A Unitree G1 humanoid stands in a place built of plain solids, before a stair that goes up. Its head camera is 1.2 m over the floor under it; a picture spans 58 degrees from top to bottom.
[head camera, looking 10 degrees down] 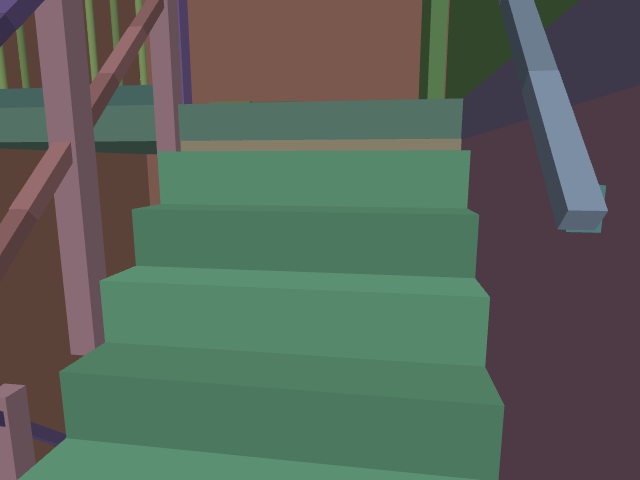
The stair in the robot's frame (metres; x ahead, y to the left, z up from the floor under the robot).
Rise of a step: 0.21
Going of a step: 0.21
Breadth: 1.20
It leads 8 degrees to the right of straight ahead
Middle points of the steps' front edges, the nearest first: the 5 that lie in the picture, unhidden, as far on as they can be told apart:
1.05 0.14 0.62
1.26 0.11 0.83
1.46 0.08 1.04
1.67 0.05 1.25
1.87 0.02 1.46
